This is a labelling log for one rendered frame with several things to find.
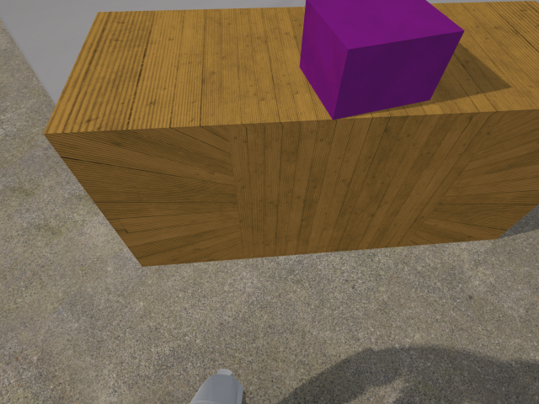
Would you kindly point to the carton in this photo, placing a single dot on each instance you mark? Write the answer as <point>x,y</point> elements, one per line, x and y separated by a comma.
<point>362,56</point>

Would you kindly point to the left robot thigh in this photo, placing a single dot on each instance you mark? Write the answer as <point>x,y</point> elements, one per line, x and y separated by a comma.
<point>219,389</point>

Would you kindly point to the pedestal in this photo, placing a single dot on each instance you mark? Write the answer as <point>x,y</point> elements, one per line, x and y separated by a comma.
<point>200,139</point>

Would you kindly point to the left robot shin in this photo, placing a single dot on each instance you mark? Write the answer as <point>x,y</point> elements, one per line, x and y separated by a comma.
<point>225,372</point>

